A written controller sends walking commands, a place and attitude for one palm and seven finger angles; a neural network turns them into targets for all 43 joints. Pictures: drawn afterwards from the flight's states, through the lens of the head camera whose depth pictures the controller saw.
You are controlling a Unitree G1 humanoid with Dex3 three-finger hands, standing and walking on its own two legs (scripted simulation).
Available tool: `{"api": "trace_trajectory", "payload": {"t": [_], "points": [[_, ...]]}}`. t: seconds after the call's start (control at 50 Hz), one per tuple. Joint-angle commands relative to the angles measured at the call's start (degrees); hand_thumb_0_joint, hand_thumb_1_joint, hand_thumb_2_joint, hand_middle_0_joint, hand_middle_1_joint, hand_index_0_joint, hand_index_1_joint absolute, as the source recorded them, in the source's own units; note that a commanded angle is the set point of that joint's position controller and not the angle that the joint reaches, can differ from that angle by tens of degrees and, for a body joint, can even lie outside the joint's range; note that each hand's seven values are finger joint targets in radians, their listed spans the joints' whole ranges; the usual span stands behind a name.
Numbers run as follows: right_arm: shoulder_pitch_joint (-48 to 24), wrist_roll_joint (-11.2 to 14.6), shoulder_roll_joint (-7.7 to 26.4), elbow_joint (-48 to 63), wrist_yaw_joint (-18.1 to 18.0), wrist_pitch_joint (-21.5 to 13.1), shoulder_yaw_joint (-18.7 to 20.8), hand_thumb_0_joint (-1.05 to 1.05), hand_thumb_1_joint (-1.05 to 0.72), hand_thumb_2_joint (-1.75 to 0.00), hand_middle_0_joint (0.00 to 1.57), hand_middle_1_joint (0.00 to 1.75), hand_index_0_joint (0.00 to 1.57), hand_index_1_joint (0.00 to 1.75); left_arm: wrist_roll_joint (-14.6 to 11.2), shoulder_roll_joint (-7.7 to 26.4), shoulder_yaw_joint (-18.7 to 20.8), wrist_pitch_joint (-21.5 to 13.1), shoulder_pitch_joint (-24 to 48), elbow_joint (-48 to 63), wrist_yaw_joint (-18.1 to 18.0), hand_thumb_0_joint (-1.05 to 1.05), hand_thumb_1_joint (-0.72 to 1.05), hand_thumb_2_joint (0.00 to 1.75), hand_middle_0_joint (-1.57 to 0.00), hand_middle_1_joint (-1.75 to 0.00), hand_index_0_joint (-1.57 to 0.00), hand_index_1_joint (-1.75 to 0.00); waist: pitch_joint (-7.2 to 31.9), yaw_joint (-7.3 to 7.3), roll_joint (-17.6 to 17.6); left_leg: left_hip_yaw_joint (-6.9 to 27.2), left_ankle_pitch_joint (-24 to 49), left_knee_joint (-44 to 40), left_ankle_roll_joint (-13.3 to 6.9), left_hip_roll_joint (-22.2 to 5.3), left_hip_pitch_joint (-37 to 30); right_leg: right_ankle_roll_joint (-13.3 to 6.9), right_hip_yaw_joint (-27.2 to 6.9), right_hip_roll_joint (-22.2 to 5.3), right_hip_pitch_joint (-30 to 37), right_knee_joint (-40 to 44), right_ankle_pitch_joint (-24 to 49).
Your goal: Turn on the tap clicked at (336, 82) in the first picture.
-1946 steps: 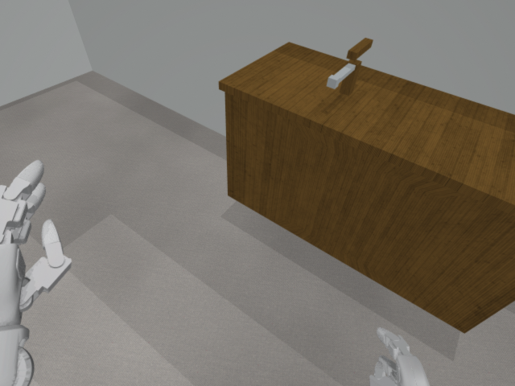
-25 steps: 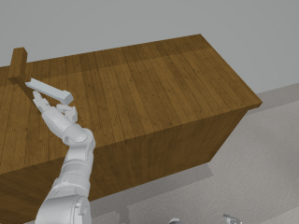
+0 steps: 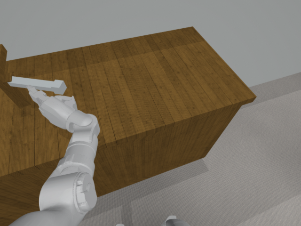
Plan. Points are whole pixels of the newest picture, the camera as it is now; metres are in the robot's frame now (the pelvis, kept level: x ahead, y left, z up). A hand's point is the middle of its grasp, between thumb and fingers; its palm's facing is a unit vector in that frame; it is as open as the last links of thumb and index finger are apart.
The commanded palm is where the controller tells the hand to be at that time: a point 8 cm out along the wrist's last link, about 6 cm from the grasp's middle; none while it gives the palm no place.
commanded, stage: push the lever round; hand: left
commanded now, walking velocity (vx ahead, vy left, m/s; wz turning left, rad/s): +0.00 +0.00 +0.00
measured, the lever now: (59, 87) +0.48 +0.25 +0.08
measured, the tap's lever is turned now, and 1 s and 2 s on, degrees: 62 86 86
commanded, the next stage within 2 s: lift the hand up off the lever in 0.36 s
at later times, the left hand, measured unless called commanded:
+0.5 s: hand (75, 92) +0.48 +0.21 +0.06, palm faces +0.84 -0.52 -0.14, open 7.8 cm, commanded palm +0.42 +0.22 +0.07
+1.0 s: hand (66, 88) +0.47 +0.22 +0.09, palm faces +0.83 -0.54 -0.11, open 7.8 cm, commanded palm +0.41 +0.23 +0.09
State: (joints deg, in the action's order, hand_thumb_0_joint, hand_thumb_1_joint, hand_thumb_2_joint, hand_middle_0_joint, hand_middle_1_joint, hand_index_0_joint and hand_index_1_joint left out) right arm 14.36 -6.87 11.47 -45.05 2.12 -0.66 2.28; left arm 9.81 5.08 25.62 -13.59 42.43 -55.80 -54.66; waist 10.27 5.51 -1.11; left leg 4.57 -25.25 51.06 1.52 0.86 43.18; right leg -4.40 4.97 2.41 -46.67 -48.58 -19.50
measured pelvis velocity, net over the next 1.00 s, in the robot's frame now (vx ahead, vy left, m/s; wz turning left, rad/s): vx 0.01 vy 0.01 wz -0.01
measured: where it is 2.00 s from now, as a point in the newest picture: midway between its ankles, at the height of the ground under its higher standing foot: outside the picture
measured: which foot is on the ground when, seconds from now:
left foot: down 0.00-1.00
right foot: down 0.00-1.00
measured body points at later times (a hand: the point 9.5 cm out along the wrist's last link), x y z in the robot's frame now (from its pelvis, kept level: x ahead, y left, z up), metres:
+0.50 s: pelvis +0.00 +0.00 +0.00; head +0.08 +0.00 +0.44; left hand +0.43 +0.23 +0.07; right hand +0.03 -0.26 -0.13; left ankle -0.01 +0.14 -0.69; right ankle +0.04 -0.07 -0.69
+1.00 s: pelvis +0.01 +0.01 +0.01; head +0.07 +0.01 +0.46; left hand +0.42 +0.24 +0.10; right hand +0.05 -0.24 -0.12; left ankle -0.01 +0.14 -0.69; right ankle +0.04 -0.07 -0.69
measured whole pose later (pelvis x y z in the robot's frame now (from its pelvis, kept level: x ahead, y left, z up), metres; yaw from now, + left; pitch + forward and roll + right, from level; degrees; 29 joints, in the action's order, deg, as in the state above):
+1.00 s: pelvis +0.01 +0.01 +0.01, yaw -1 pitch +16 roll -1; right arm 18.4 -6.9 11.9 -44.5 3.9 -0.9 2.6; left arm 9.1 6.8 26.5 -11.1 43.1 -55.2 -52.8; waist 10.6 6.0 -1.6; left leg 3.9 -24.7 47.5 0.8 0.5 38.9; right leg -3.7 4.2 2.9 -42.2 -44.2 -18.4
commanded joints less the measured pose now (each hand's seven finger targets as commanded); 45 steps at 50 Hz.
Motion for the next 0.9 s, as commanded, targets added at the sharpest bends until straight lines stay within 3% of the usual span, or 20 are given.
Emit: {"api": "trace_trajectory", "payload": {"t": [0.0,0.04,0.06,0.08,0.1,0.22,0.24,0.26,0.34,0.36,0.44,0.46,0.5,0.58,0.66,0.7,0.74,0.76,0.84,0.88], "points": [[3.10,-0.07,7.79,4.87,-0.55,-1.80,2.76,0.00,-0.90,-0.90,0.20,0.30,0.20,0.30,2.94,11.30,-1.77,-2.88,27.07,9.50,0.36,0.00,0.90,0.90,-0.15,-0.15,-0.15,-0.15,20.66,1.57,1.13,-3.53,12.26,-4.80,-2.50,0.27,-1.92,3.96,-4.68,-3.01,20.61,7.16,12.25],[3.58,-0.16,7.80,4.52,-0.48,-1.89,2.73,0.00,-0.90,-0.90,0.20,0.30,0.20,0.30,3.51,11.27,-2.23,-3.03,29.14,9.07,0.15,0.00,0.90,0.90,-0.15,-0.15,-0.15,-0.15,20.27,2.13,-0.22,-3.49,12.24,-4.86,-2.40,0.19,-2.06,3.89,-4.62,-3.03,19.88,7.12,12.24],[3.83,-0.28,8.06,4.23,-0.43,-1.84,2.96,0.00,-0.90,-0.90,0.20,0.30,0.20,0.30,3.90,12.61,-0.80,-3.05,28.84,8.66,-0.03,0.00,0.90,0.90,-0.15,-0.15,-0.15,-0.15,20.82,1.54,-1.19,-3.19,12.59,-4.71,-2.33,0.17,-2.38,3.63,-4.37,-2.77,19.30,6.65,12.11],[4.09,-0.33,7.91,4.52,-0.30,-1.88,2.75,0.00,-0.90,-0.90,0.20,0.30,0.20,0.30,3.72,11.29,-2.14,-3.13,29.90,8.95,-0.07,0.00,0.90,0.90,-0.15,-0.15,-0.15,-0.15,21.49,2.27,-0.84,-3.49,13.14,-4.59,-2.48,0.22,-2.54,3.84,-4.47,-2.81,19.77,6.65,13.13],[4.57,-0.37,7.99,4.66,-0.27,-1.90,2.93,0.00,-0.90,-0.90,0.20,0.30,0.20,0.30,3.62,13.17,-0.25,-3.13,28.73,8.78,-0.23,0.00,0.90,0.90,-0.15,-0.15,-0.15,-0.15,22.75,1.67,0.16,-3.59,13.85,-4.23,-2.59,0.24,-2.17,3.93,-4.62,-2.86,21.09,6.52,14.54],[5.64,-0.39,8.19,4.68,-0.16,-1.92,2.85,0.00,-0.90,-0.90,0.20,0.30,0.20,0.30,3.81,14.04,-0.10,-3.15,30.79,8.19,-0.19,0.00,0.90,0.90,-0.15,-0.15,-0.15,-0.15,22.71,2.53,0.05,-3.96,13.59,-4.26,-2.69,0.19,-1.49,4.34,-5.03,-2.94,21.64,6.82,15.84],[6.18,-0.46,8.29,4.76,-0.13,-1.95,2.95,0.00,-0.90,-0.90,0.20,0.30,0.20,0.30,3.74,15.61,1.42,-3.19,29.80,7.90,-0.32,0.00,0.90,0.90,-0.15,-0.15,-0.15,-0.15,23.48,1.92,0.78,-3.96,13.56,-4.29,-2.71,0.27,-0.88,4.40,-5.10,-2.98,22.80,6.75,16.24],[6.25,-0.43,8.49,4.46,-0.22,-1.82,3.10,0.00,-0.90,-0.90,0.20,0.30,0.20,0.30,3.99,16.69,2.31,-3.20,29.43,7.43,-0.26,0.00,0.90,0.90,-0.15,-0.15,-0.15,-0.15,23.41,1.83,0.18,-3.82,13.79,-4.09,-2.71,0.15,-0.97,4.30,-5.09,-2.90,22.35,6.46,16.52],[6.92,-0.45,8.41,4.52,0.14,-1.91,3.00,0.00,-0.90,-0.90,0.20,0.30,0.20,0.30,4.15,15.30,0.68,-3.39,30.75,7.76,-0.12,0.00,0.90,0.90,-0.15,-0.15,-0.15,-0.15,22.74,2.51,-0.53,-3.91,13.69,-4.35,-2.66,0.13,-1.28,4.29,-4.92,-2.81,21.99,6.75,16.21],[7.04,-0.55,8.57,4.29,0.12,-1.87,3.11,0.00,-0.90,-0.90,0.20,0.30,0.20,0.30,4.38,16.34,1.99,-3.28,29.66,6.93,-0.24,0.00,0.90,0.90,-0.15,-0.15,-0.15,-0.15,21.95,2.02,-1.81,-3.74,13.84,-4.36,-2.67,0.07,-1.40,3.98,-4.69,-2.54,20.97,6.50,15.66],[7.18,-0.46,8.67,4.28,0.22,-2.05,2.84,0.00,-0.90,-0.90,0.20,0.30,0.20,0.30,4.32,16.09,0.69,-3.08,32.92,5.36,-0.21,0.00,0.90,0.90,-0.15,-0.15,-0.15,-0.15,20.30,3.64,0.26,-3.85,10.63,-4.67,-3.01,0.07,0.05,4.41,-5.06,-2.65,20.05,7.70,12.24],[7.51,-0.49,8.93,4.17,0.09,-2.04,2.99,0.00,-0.90,-0.90,0.20,0.30,0.20,0.30,4.37,18.22,2.47,-3.44,33.45,6.54,-0.23,0.00,0.90,0.90,-0.15,-0.15,-0.15,-0.15,21.19,2.84,-0.79,-3.58,11.28,-4.71,-2.99,0.15,-0.29,4.14,-5.08,-2.64,20.59,7.31,12.80],[7.95,-0.44,8.73,4.50,0.25,-1.93,3.01,0.00,-0.90,-0.90,0.20,0.30,0.20,0.30,4.14,18.27,2.28,-3.86,32.93,7.96,-0.06,0.00,0.90,0.90,-0.15,-0.15,-0.15,-0.15,23.85,2.44,-1.78,-3.75,13.36,-4.78,-2.88,0.16,-2.09,4.06,-4.87,-2.44,21.99,6.88,14.87],[8.28,-0.61,8.63,4.34,0.69,-1.85,2.96,0.00,-0.90,-0.90,0.20,0.30,0.20,0.30,4.31,15.64,0.42,-3.43,32.00,7.97,0.23,0.00,0.90,0.90,-0.15,-0.15,-0.15,-0.15,23.29,2.43,-4.15,-3.52,15.85,-5.24,-2.43,-0.08,-4.35,3.58,-3.80,-1.97,20.62,6.31,15.55],[8.25,-0.63,8.96,4.44,0.80,-1.90,3.15,0.00,-0.90,-0.90,0.20,0.30,0.20,0.30,3.69,16.39,1.45,-2.95,30.78,9.60,0.07,0.00,0.90,0.90,-0.15,-0.15,-0.15,-0.15,23.47,1.92,-3.20,-3.36,17.28,-5.66,-2.34,-0.19,-5.40,3.49,-3.69,-1.74,21.79,6.82,16.80],[8.23,-0.42,8.66,4.84,0.93,-1.82,3.25,0.00,-0.90,-0.90,0.20,0.30,0.20,0.30,2.98,15.07,0.66,-2.93,29.36,11.50,0.30,0.00,0.90,0.90,-0.15,-0.15,-0.15,-0.15,24.33,1.74,-2.39,-3.55,18.69,-5.80,-2.20,-0.23,-6.42,3.58,-3.60,-1.68,23.12,6.89,18.28],[7.93,-0.36,8.68,4.70,1.01,-1.94,3.14,0.00,-0.90,-0.90,0.20,0.30,0.20,0.30,2.61,13.48,-0.34,-2.11,28.18,9.99,0.62,0.00,0.90,0.90,-0.15,-0.15,-0.15,-0.15,21.96,2.10,-0.46,-3.62,17.15,-6.41,-2.26,-0.18,-5.32,3.70,-3.48,-1.71,23.15,7.67,17.27],[7.85,-0.39,8.89,4.56,0.94,-1.93,3.18,0.00,-0.90,-0.90,0.20,0.30,0.20,0.30,2.56,13.88,0.40,-1.68,27.10,9.21,0.73,0.00,0.90,0.90,-0.15,-0.15,-0.15,-0.15,20.51,1.72,-1.39,-3.44,17.38,-6.83,-2.21,-0.23,-5.63,3.49,-3.30,-1.66,22.55,7.84,16.97],[7.66,0.01,8.76,5.05,1.00,-1.88,3.12,0.00,-0.90,-0.90,0.20,0.30,0.20,0.30,1.52,12.18,-1.00,-0.66,25.83,9.65,1.60,0.00,0.90,0.90,-0.15,-0.15,-0.15,-0.15,19.52,1.54,0.44,-3.65,16.41,-8.01,-2.23,-0.04,-5.96,3.55,-3.39,-1.74,24.04,9.19,16.13],[7.45,0.11,8.60,5.19,1.10,-1.81,3.13,0.00,-0.90,-0.90,0.20,0.30,0.20,0.30,1.25,11.01,-1.67,-0.54,24.94,11.47,1.83,0.00,0.90,0.90,-0.15,-0.15,-0.15,-0.15,19.66,0.88,-2.13,-3.50,18.65,-8.47,-1.84,-0.08,-7.84,3.13,-2.97,-1.61,23.85,8.87,17.28]]}}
